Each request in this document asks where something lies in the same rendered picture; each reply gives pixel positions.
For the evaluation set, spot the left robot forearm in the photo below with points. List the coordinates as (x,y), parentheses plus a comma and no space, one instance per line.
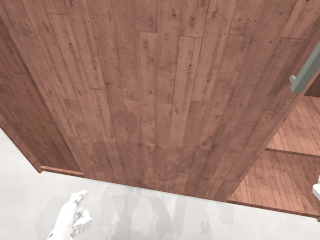
(61,233)

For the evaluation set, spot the wardrobe door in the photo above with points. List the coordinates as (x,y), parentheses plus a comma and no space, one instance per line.
(178,96)
(24,108)

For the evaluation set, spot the left robot hand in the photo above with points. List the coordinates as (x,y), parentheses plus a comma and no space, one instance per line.
(69,214)

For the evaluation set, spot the handle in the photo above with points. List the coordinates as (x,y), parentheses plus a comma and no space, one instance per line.
(311,66)

